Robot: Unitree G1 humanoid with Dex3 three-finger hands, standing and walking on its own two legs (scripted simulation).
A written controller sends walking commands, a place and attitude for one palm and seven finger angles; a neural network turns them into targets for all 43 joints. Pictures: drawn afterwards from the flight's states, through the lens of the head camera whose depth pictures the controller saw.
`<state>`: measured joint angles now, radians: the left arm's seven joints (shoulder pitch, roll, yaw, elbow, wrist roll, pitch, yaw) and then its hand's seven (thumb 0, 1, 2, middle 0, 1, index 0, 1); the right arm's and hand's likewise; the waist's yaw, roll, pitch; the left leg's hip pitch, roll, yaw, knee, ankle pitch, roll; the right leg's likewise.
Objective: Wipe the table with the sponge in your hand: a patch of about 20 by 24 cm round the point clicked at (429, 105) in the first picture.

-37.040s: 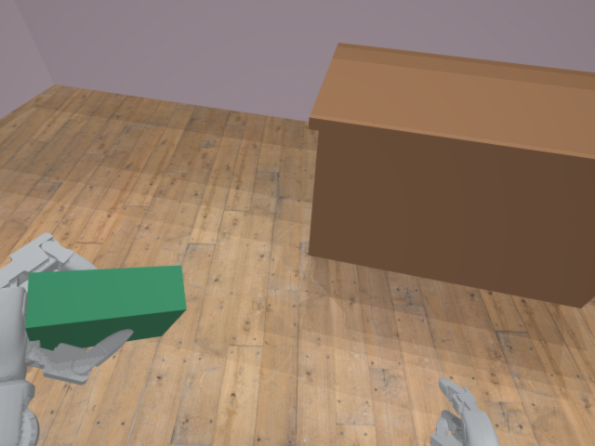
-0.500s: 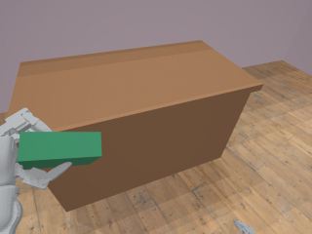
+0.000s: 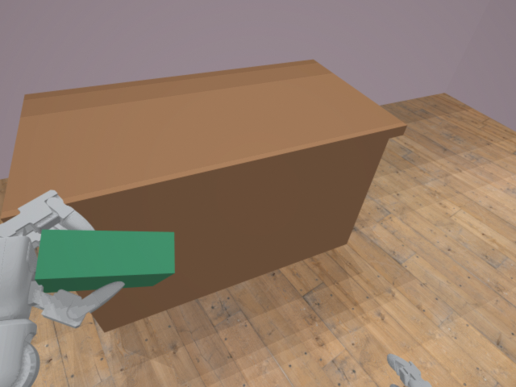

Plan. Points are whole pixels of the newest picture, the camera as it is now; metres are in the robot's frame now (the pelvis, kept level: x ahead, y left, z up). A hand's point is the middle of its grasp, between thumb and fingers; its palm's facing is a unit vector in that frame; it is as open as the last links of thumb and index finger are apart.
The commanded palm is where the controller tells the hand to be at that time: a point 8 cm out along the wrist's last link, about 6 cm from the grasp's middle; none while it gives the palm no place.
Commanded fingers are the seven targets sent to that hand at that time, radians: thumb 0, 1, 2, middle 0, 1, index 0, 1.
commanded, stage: stop stepping back and stand still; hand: left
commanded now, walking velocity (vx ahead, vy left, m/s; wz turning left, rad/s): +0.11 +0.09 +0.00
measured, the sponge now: (127, 262) +0.22 +0.18 +0.15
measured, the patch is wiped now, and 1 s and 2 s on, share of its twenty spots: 0.95 0.95 0.95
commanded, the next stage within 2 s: stand and wait in 0.14 s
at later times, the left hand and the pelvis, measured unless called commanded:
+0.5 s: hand (71, 252) +0.21 +0.23 +0.18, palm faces +0.39 -0.84 -0.38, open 9.3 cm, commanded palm +0.17 +0.28 +0.20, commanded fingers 0.00 0.10 1.30 -1.20 -1.60 -1.20 -1.60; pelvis +0.01 +0.00 +0.01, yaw +0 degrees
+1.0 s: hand (54, 233) +0.24 +0.27 +0.18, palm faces +0.39 -0.86 -0.33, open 9.3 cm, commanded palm +0.19 +0.31 +0.20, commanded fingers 0.00 0.10 1.30 -1.20 -1.60 -1.20 -1.60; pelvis +0.03 +0.03 +0.02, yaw -1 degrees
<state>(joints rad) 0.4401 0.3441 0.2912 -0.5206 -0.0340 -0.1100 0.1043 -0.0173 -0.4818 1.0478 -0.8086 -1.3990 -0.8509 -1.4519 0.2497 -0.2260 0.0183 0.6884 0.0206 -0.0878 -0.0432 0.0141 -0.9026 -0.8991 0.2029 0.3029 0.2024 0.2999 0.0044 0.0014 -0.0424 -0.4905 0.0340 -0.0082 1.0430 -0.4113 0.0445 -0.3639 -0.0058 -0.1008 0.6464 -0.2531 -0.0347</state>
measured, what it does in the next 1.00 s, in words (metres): stands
